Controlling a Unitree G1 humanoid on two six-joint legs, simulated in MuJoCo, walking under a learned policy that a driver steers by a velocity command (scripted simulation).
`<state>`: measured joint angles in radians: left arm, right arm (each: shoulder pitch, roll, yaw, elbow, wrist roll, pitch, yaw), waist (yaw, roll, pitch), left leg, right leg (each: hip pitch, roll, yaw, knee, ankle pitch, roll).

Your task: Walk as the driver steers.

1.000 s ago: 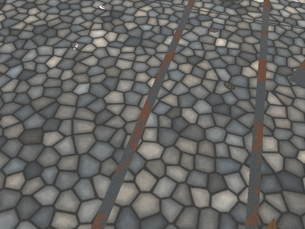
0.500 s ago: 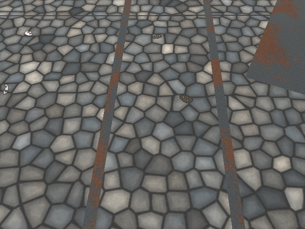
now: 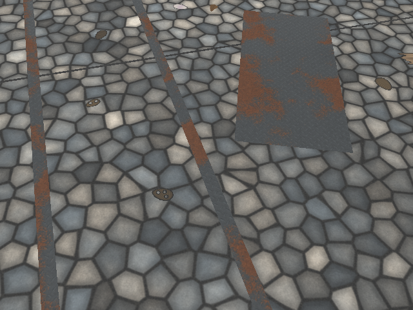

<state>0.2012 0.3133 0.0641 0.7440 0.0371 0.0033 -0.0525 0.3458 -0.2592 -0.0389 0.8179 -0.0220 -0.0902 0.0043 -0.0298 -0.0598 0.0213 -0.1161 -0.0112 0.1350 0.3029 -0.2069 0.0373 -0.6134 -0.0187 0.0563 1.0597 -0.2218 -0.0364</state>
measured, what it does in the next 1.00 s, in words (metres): walks ahead: right foot, then left foot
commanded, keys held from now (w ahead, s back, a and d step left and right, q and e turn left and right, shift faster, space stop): w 0.22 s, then w+q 0.26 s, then no key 0.52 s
